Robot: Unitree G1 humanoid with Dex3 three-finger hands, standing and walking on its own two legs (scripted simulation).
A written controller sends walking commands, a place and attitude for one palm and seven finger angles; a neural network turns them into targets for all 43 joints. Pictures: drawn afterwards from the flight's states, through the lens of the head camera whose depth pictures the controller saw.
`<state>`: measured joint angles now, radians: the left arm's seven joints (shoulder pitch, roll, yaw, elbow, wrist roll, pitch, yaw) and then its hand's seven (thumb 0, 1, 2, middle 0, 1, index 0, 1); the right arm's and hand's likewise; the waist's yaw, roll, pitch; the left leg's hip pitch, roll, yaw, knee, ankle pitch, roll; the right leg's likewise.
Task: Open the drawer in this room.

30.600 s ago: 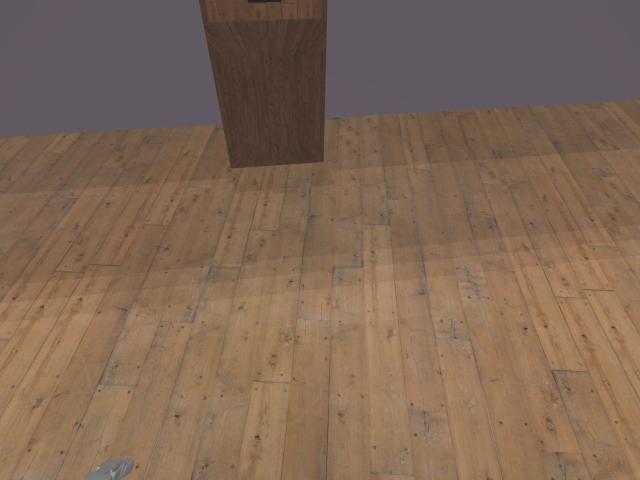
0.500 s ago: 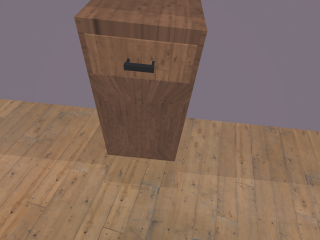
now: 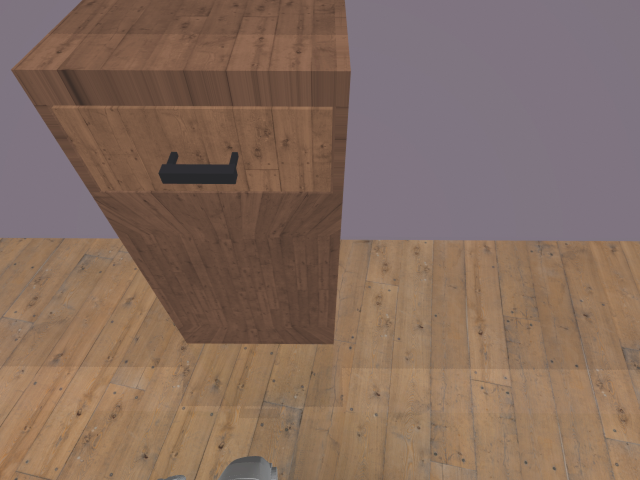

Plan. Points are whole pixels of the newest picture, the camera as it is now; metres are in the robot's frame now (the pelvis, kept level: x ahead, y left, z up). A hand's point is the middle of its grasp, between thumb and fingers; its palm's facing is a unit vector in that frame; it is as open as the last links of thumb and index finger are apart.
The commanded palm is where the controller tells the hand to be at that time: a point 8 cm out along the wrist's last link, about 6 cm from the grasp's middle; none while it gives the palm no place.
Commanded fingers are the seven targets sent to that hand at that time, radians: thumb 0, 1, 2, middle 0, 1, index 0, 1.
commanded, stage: come to a stop and stand still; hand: left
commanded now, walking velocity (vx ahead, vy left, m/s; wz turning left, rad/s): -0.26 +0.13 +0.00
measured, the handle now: (201, 165) +0.59 +0.22 +0.04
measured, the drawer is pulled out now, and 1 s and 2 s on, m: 0.00 0.00 0.00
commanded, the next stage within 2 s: look again from close up in 1.58 s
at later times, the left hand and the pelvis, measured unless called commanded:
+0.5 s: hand out of the picture +0.04 +0.20 -0.17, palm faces +0.02 -0.97 -0.23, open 7.3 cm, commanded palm none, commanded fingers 0.00 0.90 0.90 -0.20 -0.30 -0.20 -0.30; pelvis +0.02 +0.00 +0.01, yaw -2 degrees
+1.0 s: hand out of the picture -0.01 +0.15 -0.15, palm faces +0.09 -0.96 -0.25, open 7.3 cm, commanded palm none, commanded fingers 0.00 0.90 0.90 -0.20 -0.30 -0.20 -0.30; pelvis -0.01 -0.03 +0.01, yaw +1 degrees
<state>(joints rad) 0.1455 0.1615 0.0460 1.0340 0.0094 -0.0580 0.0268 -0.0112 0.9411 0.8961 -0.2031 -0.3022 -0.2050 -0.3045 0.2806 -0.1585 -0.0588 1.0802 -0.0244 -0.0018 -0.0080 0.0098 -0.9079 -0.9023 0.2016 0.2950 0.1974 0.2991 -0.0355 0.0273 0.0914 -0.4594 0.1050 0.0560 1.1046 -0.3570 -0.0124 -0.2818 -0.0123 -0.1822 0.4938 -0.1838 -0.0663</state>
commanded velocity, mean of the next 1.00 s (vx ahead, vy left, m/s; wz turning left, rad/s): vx -0.03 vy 0.05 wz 0.00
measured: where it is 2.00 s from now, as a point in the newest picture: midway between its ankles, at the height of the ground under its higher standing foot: outside the picture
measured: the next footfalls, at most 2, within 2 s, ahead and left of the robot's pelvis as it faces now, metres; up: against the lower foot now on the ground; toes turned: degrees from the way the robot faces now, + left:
left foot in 0.16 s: +0.13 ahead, +0.13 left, +0.00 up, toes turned +6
right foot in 0.60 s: +0.03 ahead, -0.13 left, +0.00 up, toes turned -5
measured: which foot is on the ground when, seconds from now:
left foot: up 0.00-0.14, down 0.16-0.64, up 0.66-1.00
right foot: down 0.00-0.22, up 0.24-0.58, down 0.60-1.00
